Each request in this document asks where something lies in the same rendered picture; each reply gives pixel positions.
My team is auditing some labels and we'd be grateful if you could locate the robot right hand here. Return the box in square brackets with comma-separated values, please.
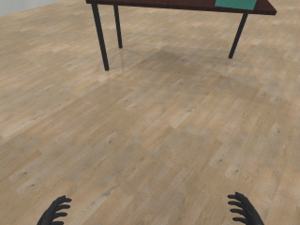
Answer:
[227, 191, 264, 225]

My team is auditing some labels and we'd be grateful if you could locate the robot left hand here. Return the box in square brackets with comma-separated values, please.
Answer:
[37, 195, 72, 225]

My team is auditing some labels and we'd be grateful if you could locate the carton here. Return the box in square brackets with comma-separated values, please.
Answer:
[215, 0, 257, 10]

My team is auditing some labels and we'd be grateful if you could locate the table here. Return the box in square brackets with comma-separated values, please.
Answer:
[85, 0, 277, 71]

